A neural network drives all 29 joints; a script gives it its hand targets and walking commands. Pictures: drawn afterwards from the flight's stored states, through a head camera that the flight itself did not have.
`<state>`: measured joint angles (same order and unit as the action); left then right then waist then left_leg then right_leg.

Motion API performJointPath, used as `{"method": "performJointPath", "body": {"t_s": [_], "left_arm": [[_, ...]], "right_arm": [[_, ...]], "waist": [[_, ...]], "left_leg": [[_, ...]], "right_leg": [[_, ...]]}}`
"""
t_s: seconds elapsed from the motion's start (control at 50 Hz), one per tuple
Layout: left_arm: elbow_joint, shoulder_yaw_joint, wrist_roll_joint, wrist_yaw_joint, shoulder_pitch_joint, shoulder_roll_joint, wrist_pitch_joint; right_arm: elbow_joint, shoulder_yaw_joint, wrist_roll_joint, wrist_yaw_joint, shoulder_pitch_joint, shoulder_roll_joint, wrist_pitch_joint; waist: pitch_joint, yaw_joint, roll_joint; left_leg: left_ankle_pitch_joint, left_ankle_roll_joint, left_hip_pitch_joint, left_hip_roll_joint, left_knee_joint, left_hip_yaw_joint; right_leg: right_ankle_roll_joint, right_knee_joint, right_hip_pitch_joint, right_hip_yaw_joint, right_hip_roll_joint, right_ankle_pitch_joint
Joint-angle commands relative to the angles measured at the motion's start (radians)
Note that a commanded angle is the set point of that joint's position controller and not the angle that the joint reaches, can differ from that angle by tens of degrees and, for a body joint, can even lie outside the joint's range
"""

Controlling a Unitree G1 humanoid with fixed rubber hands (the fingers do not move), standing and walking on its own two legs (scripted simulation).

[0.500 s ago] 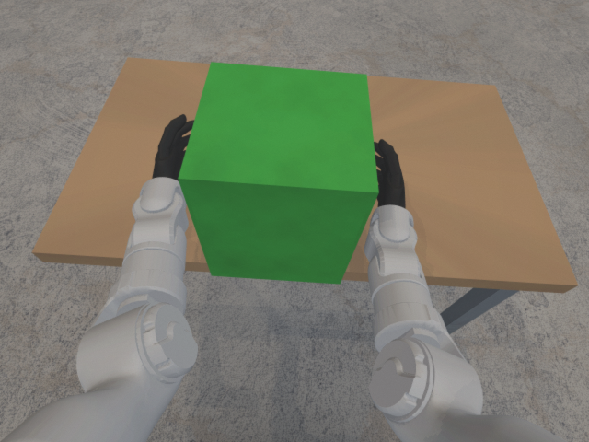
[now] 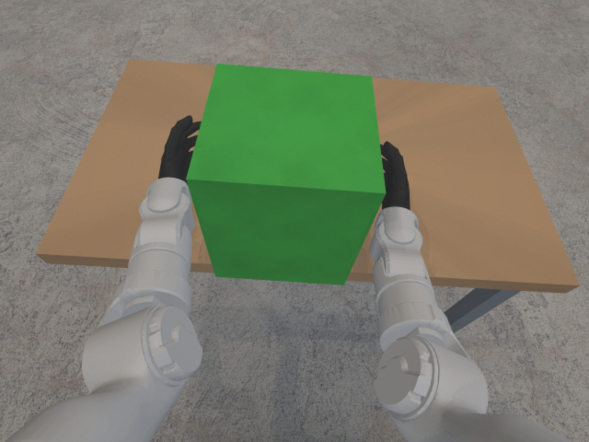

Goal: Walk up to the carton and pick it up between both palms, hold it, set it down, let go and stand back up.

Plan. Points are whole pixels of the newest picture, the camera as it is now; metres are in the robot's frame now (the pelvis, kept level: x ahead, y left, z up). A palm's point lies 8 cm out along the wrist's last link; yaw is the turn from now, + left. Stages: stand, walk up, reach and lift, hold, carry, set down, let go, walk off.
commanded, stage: reach and lift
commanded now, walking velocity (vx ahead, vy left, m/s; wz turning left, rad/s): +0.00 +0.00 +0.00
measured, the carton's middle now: (286, 185) +0.45 +0.04 +0.04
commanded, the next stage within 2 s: none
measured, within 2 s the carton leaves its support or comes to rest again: leaves its support in 0.70 s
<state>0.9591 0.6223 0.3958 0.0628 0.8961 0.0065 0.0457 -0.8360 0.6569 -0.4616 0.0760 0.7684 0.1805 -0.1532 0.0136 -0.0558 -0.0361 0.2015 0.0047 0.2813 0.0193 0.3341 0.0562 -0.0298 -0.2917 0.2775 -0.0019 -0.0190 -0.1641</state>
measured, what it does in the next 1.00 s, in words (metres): stands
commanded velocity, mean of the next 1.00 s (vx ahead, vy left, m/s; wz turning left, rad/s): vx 0.00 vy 0.00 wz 0.00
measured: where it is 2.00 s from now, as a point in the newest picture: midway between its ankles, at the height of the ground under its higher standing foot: outside the picture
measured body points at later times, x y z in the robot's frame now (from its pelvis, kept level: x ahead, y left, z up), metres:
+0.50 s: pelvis -0.01 +0.00 +0.00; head +0.05 +0.02 +0.45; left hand +0.43 +0.19 +0.08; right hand +0.42 -0.11 +0.07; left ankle -0.03 +0.11 -0.75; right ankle -0.02 -0.14 -0.75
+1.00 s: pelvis -0.04 +0.00 +0.00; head -0.01 +0.03 +0.45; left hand +0.39 +0.21 +0.10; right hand +0.39 -0.10 +0.10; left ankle -0.03 +0.11 -0.75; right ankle -0.02 -0.14 -0.75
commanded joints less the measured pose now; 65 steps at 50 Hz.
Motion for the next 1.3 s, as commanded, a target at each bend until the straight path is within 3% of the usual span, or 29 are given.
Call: {"method": "performJointPath", "body": {"t_s": [0.0,0.04,0.1,0.26,0.42,0.48,0.5,0.62,0.64,0.72,0.8,0.94,0.98,1.08,1.2,1.22,1.28], "left_arm": [[0.036,-0.223,0.025,0.089,0.461,0.402,0.016],[0.037,-0.232,0.021,0.093,0.476,0.395,0.026],[0.019,-0.221,0.023,0.093,0.485,0.395,0.03],[0.023,-0.245,0.016,0.08,0.508,0.425,0.056],[0.036,-0.3,-0.01,0.057,0.544,0.445,0.114],[0.043,-0.317,-0.009,0.06,0.557,0.462,0.135],[0.035,-0.32,-0.014,0.058,0.554,0.467,0.143],[0.037,-0.348,-0.032,0.053,0.63,0.479,0.196],[0.06,-0.352,-0.043,0.048,0.623,0.462,0.198],[0.068,-0.387,-0.058,0.042,0.661,0.473,0.225],[0.068,-0.393,-0.074,0.039,0.723,0.465,0.242],[0.108,-0.402,-0.082,0.04,0.742,0.485,0.183],[0.103,-0.393,-0.081,0.044,0.745,0.483,0.158],[0.077,-0.39,-0.108,0.045,0.745,0.468,0.078],[0.006,-0.426,-0.138,0.049,0.729,0.501,-0.004],[-0.008,-0.428,-0.152,0.049,0.712,0.479,-0.015],[-0.044,-0.475,-0.177,0.055,0.677,0.518,-0.046]], "right_arm": [[-0.037,-0.321,-0.035,-0.146,0.541,0.484,-0.067],[-0.024,-0.328,-0.05,-0.142,0.545,0.497,-0.076],[-0.026,-0.326,-0.055,-0.141,0.547,0.504,-0.078],[-0.033,-0.349,-0.058,-0.14,0.559,0.5,-0.118],[-0.078,-0.373,-0.045,-0.124,0.612,0.466,-0.206],[-0.098,-0.389,-0.044,-0.117,0.627,0.465,-0.234],[-0.093,-0.398,-0.041,-0.117,0.633,0.462,-0.246],[-0.113,-0.383,-0.059,-0.108,0.696,0.434,-0.311],[-0.135,-0.389,-0.057,-0.105,0.7,0.432,-0.318],[-0.166,-0.386,-0.059,-0.099,0.716,0.414,-0.348],[-0.197,-0.354,-0.074,-0.096,0.77,0.404,-0.365],[-0.274,-0.3,-0.068,-0.101,0.797,0.37,-0.3],[-0.279,-0.29,-0.041,-0.106,0.801,0.373,-0.274],[-0.251,-0.294,0.011,-0.115,0.838,0.351,-0.194],[-0.179,-0.339,0.09,-0.118,0.839,0.383,-0.123],[-0.155,-0.364,0.104,-0.115,0.838,0.379,-0.112],[-0.079,-0.441,0.157,-0.102,0.828,0.394,-0.094]], "waist": [[0.538,-0.042,0.052],[0.548,-0.033,0.035],[0.562,-0.031,0.058],[0.633,-0.029,0.032],[0.693,-0.029,0.057],[0.698,-0.018,0.03],[0.709,-0.02,0.051],[0.766,-0.009,0.06],[0.753,-0.004,0.037],[0.763,0.008,0.059],[0.786,0.018,0.074],[0.677,0.024,0.091],[0.659,0.006,0.09],[0.629,-0.003,0.08],[0.636,-0.002,0.087],[0.653,0.0,0.057],[0.687,0.01,0.039]], "left_leg": [[-0.668,-0.032,-0.127,-0.003,0.047,0.093],[-0.61,-0.025,-0.071,-0.015,0.035,0.098],[-0.552,-0.019,-0.047,-0.019,0.013,0.093],[-0.595,-0.033,-0.059,-0.013,0.024,0.092],[-0.667,-0.051,-0.079,-0.008,0.044,0.093],[-0.643,-0.051,-0.05,-0.004,0.039,0.087],[-0.626,-0.054,-0.057,-0.01,0.031,0.087],[-0.551,-0.054,-0.042,-0.005,0.003,0.087],[-0.574,-0.057,-0.045,-0.014,0.011,0.085],[-0.594,-0.068,-0.084,-0.004,0.017,0.086],[-0.507,-0.065,-0.095,-0.001,-0.004,0.07],[-0.375,-0.064,-0.166,0.0,-0.036,0.083],[-0.357,-0.064,-0.173,0.002,-0.047,0.086],[-0.29,-0.045,-0.154,-0.001,-0.06,0.075],[-0.359,-0.05,-0.174,-0.021,-0.041,0.087],[-0.368,-0.048,-0.175,-0.018,-0.044,0.075],[-0.443,-0.05,-0.164,-0.028,-0.028,0.07]], "right_leg": [[-0.019,-0.074,-0.362,0.096,0.013,0.449],[-0.025,-0.083,-0.394,0.099,0.012,0.495],[-0.026,-0.088,-0.417,0.084,0.007,0.498],[-0.017,-0.092,-0.446,0.091,0.005,0.556],[-0.002,-0.085,-0.433,0.097,0.024,0.589],[0.0,-0.084,-0.476,0.093,0.018,0.643],[0.0,-0.082,-0.469,0.099,0.011,0.642],[0.015,-0.063,-0.482,0.104,0.009,0.605],[0.015,-0.07,-0.477,0.11,0.018,0.625],[0.023,-0.054,-0.437,0.117,0.026,0.603],[0.034,-0.028,-0.396,0.127,0.022,0.484],[0.038,0.038,-0.287,0.136,0.026,0.23],[0.035,0.04,-0.282,0.133,0.03,0.195],[0.035,0.04,-0.306,0.111,0.026,0.131],[0.027,0.025,-0.36,0.098,0.02,0.236],[0.021,0.014,-0.398,0.096,0.017,0.279],[0.012,-0.005,-0.466,0.075,0.017,0.433]]}}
